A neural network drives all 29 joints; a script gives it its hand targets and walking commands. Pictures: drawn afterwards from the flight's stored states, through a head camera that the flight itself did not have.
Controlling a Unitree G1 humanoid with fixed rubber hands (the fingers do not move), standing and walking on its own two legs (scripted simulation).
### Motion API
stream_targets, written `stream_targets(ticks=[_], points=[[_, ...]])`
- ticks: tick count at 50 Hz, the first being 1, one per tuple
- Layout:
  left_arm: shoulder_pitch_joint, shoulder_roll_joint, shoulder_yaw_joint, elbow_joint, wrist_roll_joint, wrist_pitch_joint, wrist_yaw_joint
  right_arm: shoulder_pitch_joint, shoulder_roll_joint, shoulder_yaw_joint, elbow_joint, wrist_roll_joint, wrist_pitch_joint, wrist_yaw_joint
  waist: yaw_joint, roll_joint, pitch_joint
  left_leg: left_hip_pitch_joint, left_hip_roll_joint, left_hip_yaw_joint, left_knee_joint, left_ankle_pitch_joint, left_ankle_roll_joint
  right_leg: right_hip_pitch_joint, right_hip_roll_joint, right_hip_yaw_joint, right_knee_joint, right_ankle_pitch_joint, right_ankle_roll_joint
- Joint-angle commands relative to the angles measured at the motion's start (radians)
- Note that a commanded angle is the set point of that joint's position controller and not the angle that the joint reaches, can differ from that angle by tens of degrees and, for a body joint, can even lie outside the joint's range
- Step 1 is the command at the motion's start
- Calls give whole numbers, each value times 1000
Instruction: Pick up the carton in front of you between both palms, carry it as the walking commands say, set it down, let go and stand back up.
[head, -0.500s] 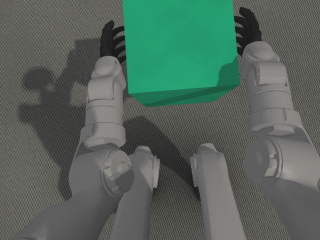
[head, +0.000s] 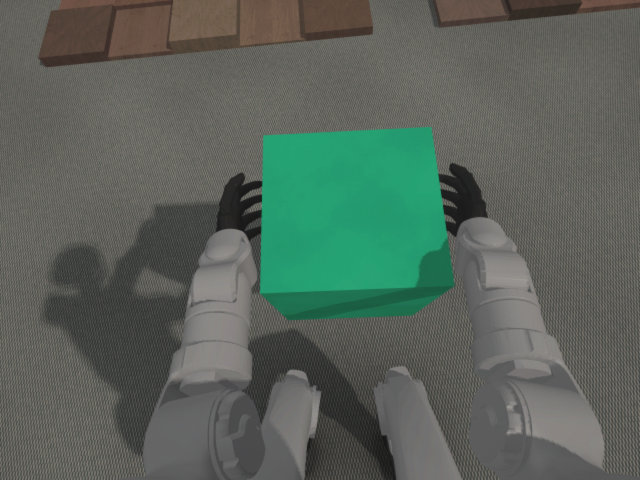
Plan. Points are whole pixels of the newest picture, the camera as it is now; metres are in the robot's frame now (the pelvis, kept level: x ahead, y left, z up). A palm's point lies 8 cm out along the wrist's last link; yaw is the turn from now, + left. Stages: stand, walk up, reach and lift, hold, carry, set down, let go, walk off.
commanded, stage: reach and lift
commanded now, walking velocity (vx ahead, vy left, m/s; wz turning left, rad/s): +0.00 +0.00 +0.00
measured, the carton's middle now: (348, 238) +0.44 -0.01 -0.11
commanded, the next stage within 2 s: hold in 1.78 s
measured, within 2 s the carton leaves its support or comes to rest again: neither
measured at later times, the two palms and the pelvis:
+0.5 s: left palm (175, 220) +0.38 +0.15 +0.11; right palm (520, 212) +0.38 -0.15 +0.11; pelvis +0.05 +0.01 +0.13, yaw -1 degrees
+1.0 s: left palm (114, 214) +0.35 +0.15 +0.19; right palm (576, 209) +0.34 -0.15 +0.19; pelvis +0.05 +0.01 +0.17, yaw -1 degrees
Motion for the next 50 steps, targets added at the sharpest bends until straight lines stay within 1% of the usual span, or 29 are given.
stream_targets(ticks=[1, 12, 21, 27, 34, 37, 41, 44, 46, 50], points=[[-588, -1058, -580, 71, -141, -11, -267, -537, 1102, 517, 23, 157, -35, 245, -9, -34, -739, 430, -67, 137, -218, 212, 26, 602, 60, -122, -225, 258, -14], [-368, -1082, -638, 36, -125, -23, -272, -338, 1122, 574, -38, 143, -53, 244, -10, -27, -599, 710, -41, 79, -446, 283, 36, 840, 43, -77, -442, 312, -28], [-176, -1076, -696, -13, -125, 2, -279, -155, 1123, 631, -102, 149, -31, 244, -6, -22, -449, 971, -19, 45, -652, 409, 42, 1074, 24, -46, -642, 427, -31], [-61, -1065, -739, -68, -135, 50, -289, -44, 1119, 673, -165, 163, 15, 246, -3, -23, -335, 1137, -4, 31, -787, 487, 43, 1228, 12, -35, -777, 497, -28], [45, -1062, -794, -169, -166, 146, -306, 50, 1106, 739, -285, 199, 113, 249, -2, -16, -197, 1317, 9, 28, -927, 537, 40, 1383, 0, -31, -922, 530, -23], [74, -1045, -783, -191, -163, 194, -312, 76, 1088, 735, -315, 196, 162, 250, -1, -9, -99, 1353, 13, 28, -978, 508, 41, 1407, -3, -35, -974, 491, -25], [62, -1019, -728, -174, -140, 235, -325, 74, 1077, 675, -296, 172, 204, 259, -3, -13, 25, 1345, 20, 32, -1023, 385, 48, 1401, -5, -42, -1013, 369, -32], [3, -1019, -686, -152, -123, 240, -337, 15, 1078, 632, -272, 154, 209, 270, -2, -13, 61, 1324, 24, 36, -1024, 302, 53, 1386, -7, -48, -1012, 288, -36], [-49, -1037, -693, -162, -130, 236, -344, -38, 1097, 638, -278, 163, 206, 278, -1, -12, 34, 1331, 25, 40, -1016, 286, 55, 1391, -9, -51, -1005, 272, -38], [-108, -1056, -709, -172, -140, 233, -350, -100, 1121, 658, -289, 173, 204, 283, 2, -15, -21, 1346, 24, 44, -1004, 292, 58, 1415, -10, -52, -994, 283, -35]])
